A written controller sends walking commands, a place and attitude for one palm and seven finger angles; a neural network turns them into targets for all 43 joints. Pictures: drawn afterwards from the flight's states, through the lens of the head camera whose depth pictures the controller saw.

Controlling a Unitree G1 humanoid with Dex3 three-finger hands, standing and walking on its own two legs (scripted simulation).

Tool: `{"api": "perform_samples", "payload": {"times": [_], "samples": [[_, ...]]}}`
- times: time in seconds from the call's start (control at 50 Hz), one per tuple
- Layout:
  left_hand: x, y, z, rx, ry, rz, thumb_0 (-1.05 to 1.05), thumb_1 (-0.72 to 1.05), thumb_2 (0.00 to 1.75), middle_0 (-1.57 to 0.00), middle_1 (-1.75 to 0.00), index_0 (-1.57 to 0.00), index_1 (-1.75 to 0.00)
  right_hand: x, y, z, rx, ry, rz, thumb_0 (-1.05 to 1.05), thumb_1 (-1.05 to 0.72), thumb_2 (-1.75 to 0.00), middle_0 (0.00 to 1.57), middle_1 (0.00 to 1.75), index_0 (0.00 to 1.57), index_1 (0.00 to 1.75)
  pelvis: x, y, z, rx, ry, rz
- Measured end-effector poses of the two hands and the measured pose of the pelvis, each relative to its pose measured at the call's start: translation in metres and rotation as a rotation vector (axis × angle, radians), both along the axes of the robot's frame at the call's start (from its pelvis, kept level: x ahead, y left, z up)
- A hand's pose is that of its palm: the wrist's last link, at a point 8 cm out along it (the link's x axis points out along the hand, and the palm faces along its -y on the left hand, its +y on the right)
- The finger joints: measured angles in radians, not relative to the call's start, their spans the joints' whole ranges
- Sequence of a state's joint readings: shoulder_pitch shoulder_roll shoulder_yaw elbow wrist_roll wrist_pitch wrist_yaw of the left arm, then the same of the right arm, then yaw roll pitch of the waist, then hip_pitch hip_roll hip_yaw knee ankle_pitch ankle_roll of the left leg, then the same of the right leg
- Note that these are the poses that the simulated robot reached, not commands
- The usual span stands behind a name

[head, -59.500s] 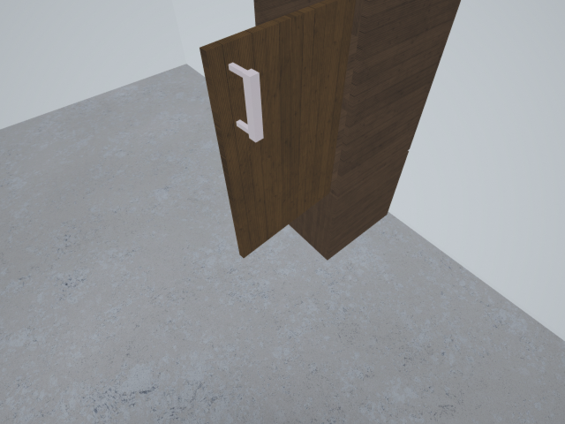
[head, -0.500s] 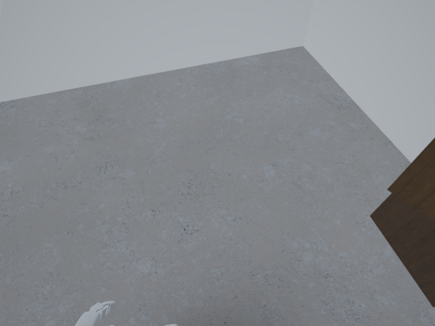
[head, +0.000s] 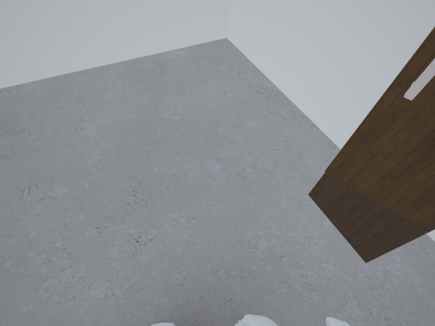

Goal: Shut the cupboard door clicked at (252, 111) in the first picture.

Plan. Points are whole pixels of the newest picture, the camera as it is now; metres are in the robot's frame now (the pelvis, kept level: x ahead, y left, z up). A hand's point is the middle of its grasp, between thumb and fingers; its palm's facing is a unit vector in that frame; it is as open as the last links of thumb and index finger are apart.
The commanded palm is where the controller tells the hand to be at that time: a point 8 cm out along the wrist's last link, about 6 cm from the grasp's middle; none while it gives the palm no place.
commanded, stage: turn to face it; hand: left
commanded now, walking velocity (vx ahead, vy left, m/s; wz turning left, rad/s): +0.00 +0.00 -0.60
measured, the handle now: (429, 69) +0.65 -0.42 +0.15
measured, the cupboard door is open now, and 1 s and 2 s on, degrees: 24 24 24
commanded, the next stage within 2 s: take the last steps up to it in 0.88 s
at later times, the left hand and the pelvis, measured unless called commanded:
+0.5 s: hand (157, 308) +0.16 +0.13 -0.15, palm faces -0.30 -0.92 -0.26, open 7.4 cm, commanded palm none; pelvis +0.01 -0.04 +0.00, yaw -17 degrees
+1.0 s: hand (162, 280) +0.22 +0.13 -0.16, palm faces -0.46 -0.86 -0.21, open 7.4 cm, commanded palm none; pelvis +0.05 -0.01 +0.01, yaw -29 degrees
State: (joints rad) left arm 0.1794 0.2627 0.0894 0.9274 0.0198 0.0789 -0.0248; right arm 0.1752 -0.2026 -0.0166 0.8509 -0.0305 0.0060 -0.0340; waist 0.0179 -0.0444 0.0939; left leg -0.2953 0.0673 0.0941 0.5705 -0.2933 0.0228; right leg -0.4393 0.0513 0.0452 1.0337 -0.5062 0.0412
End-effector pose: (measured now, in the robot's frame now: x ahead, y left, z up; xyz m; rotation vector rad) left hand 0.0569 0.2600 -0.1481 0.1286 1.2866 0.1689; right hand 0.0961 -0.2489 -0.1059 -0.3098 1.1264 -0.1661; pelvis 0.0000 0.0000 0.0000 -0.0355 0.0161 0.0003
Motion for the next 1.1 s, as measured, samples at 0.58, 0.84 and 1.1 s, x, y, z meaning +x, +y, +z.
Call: {"api": "perform_samples", "payload": {"times": [0.58,0.84,1.1], "samples": [[0.114,-0.088,0.023,0.03,-0.064,-0.409,0.0,0.91,0.9,-0.21,-0.3,-0.2,-0.3,-0.103,-0.059,-0.018,0.063,0.064,-0.44,0.0,-0.91,-0.9,0.2,0.3,0.19,0.3,0.018,-0.033,0.003,0.031,-0.003,-0.338],[0.155,-0.063,0.003,-0.006,-0.005,-0.468,0.0,0.91,0.9,-0.2,-0.3,-0.2,-0.3,-0.1,-0.006,-0.006,0.029,0.056,-0.498,0.0,-0.91,-0.9,0.2,0.3,0.2,0.3,0.045,-0.005,0.002,-0.005,-0.006,-0.455],[0.181,-0.112,0.017,0.029,-0.074,-0.6,0.0,0.91,0.9,-0.2,-0.3,-0.2,-0.3,-0.177,0.011,-0.039,0.157,0.176,-0.686,0.0,-0.91,-0.9,0.2,0.3,0.2,0.3,0.041,-0.027,-0.005,0.022,-0.013,-0.544]]}}
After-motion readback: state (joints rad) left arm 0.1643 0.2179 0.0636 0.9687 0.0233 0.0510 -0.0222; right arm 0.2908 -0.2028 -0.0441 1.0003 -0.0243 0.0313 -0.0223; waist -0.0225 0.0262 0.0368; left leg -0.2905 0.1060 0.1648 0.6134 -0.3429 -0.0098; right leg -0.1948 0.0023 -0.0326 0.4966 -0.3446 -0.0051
